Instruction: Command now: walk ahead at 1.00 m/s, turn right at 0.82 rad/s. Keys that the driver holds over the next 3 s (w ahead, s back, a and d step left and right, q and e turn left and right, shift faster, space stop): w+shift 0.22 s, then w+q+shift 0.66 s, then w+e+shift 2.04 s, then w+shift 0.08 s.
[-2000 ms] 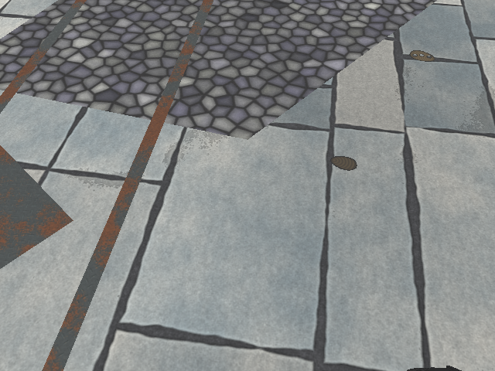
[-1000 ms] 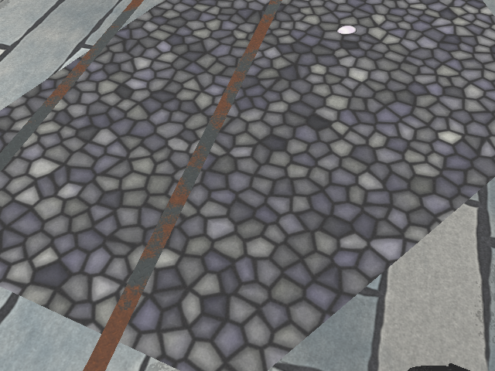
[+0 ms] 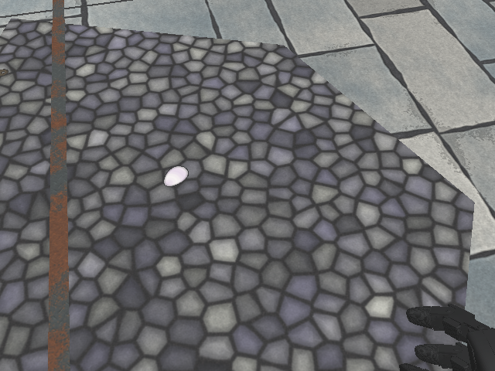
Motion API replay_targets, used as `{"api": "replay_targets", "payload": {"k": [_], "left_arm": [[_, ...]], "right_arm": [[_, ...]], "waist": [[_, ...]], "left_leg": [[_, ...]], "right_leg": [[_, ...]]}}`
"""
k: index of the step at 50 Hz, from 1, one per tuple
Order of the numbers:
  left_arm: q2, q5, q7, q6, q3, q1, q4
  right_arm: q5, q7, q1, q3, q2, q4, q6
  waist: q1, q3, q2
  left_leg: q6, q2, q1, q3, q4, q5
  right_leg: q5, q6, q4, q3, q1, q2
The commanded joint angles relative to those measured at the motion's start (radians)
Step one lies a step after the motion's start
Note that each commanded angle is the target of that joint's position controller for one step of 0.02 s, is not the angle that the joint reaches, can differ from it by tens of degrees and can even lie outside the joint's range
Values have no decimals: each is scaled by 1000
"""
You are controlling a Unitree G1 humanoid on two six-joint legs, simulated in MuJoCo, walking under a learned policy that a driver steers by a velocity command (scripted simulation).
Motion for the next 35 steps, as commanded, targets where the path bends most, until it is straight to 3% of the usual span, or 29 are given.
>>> {"api": "replay_targets", "payload": {"k": [1,2,3,4,6,8,10,13,15,17,18,19,20,21,22,23,24,27,28,30,31,32,35], "left_arm": [[29,9,7,-12,-38,-73,-142],[41,31,-6,-5,-36,-139,-145],[29,43,-20,1,-39,-179,-153],[1,54,-35,8,-47,-208,-176],[-44,56,-47,26,-67,-227,-206],[-41,58,-53,33,-78,-285,-247],[-17,57,-60,32,-85,-372,-294],[-26,48,-85,19,-105,-489,-331],[-23,47,-81,13,-108,-502,-327],[21,56,-54,5,-89,-407,-298],[51,62,-36,1,-70,-220,-240],[103,75,-16,-3,-45,-40,-185],[204,94,7,-9,-20,84,-163],[242,89,12,-3,-9,59,-186],[165,71,11,0,-16,-20,-181],[85,60,9,-10,-36,-90,-170],[50,59,4,-19,-41,-123,-154],[-9,32,4,-45,-53,-127,-110],[-20,21,2,-55,-54,-121,-94],[-40,19,0,-66,-57,-98,-70],[-36,23,0,-71,-57,-106,-63],[-40,26,2,-74,-57,-114,-58],[7,24,17,-74,-50,-94,-43]], "right_arm": [[-14,-8,329,-112,-222,28,13],[-4,-2,289,-95,-147,37,17],[-10,4,297,-89,-120,64,17],[-8,3,336,-82,-103,105,10],[10,17,381,-73,-71,165,-11],[25,26,389,-77,-92,187,-28],[25,28,375,-82,-122,195,-34],[42,33,416,-85,-149,220,-30],[46,37,450,-93,-197,241,-24],[44,31,471,-104,-260,256,-19],[44,23,464,-108,-280,260,-10],[47,21,449,-103,-267,251,-7],[30,26,481,-76,-126,216,-5],[82,29,573,-66,-66,172,-1],[68,22,452,-84,-139,170,10],[58,28,384,-81,-127,162,13],[54,36,379,-76,-101,173,20],[32,58,388,-77,-52,183,74],[30,64,336,-78,-44,165,86],[26,74,241,-74,-30,126,94],[29,80,199,-67,-18,101,93],[32,85,159,-64,-23,87,92],[33,108,56,-55,-38,51,86]], "waist": [[-182,-306,270],[-181,-184,136],[-172,-128,61],[-157,-83,70],[-123,-38,111],[-103,6,114],[-91,52,107],[-110,96,73],[-106,96,78],[-50,-13,109],[43,-115,121],[133,-207,113],[108,-350,-107],[26,-515,-258],[17,-339,-100],[-13,-166,-50],[-53,-89,-25],[-130,-15,-59],[-135,21,-49],[-133,63,-39],[-142,73,-69],[-145,85,-58],[-140,110,5]], "left_leg": [[202,402,839,-810,-356,-774],[194,340,697,-604,-339,-606],[183,296,595,-476,-342,-422],[183,264,523,-386,-350,-312],[177,237,461,-285,-383,-186],[187,241,429,-205,-443,-100],[183,221,385,-85,-505,-22],[172,175,274,34,-628,125],[180,191,340,38,-602,361],[170,199,469,59,-372,830],[158,187,446,67,-139,894],[144,139,281,72,149,695],[151,43,77,55,542,-65],[151,-47,-130,-44,826,-355],[159,14,-232,-56,860,-233],[154,52,-249,-41,792,-147],[142,80,-209,-39,744,-120],[117,123,-150,-36,693,-118],[113,134,-195,-30,675,-102],[112,135,-250,3,626,-10],[116,129,-248,24,566,51],[124,122,-237,41,504,110],[172,65,-118,155,241,228]], "right_leg": [[121,-1,575,-119,-736,-110],[203,11,519,-147,-722,-145],[221,20,476,-151,-690,-167],[214,25,446,-135,-678,-185],[193,34,397,-117,-687,-198],[239,45,320,-109,-736,-200],[337,55,165,-130,-732,-203],[488,41,-130,-288,-485,-191],[491,26,-205,-320,-389,-177],[370,14,-243,-330,-241,-113],[329,9,-277,-321,-33,-85],[305,8,-288,-257,224,-153],[2,19,-316,54,430,-439],[-210,-34,-541,543,515,-635],[-220,-25,-598,454,376,-571],[-72,-22,-595,272,214,-526],[84,-12,-624,154,93,-483],[245,12,-702,-70,-63,-436],[309,20,-729,-135,-64,-427],[485,44,-752,-281,-62,-394],[531,46,-764,-342,-74,-378],[577,55,-771,-400,-78,-351],[776,92,-805,-525,-44,-325]]}}
Next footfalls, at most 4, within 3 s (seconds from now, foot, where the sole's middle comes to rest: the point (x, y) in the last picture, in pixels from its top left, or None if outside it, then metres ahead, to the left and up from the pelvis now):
0.38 right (335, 351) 0.51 -0.13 -0.75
0.84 left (272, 211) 0.93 0.06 -0.75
1.30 right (272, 110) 1.39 0.10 -0.75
1.72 left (237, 40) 1.82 0.28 -0.75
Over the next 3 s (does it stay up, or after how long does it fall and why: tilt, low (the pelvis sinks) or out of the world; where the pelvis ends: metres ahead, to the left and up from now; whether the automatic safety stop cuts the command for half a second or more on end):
stays up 2.47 -0.49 -0.01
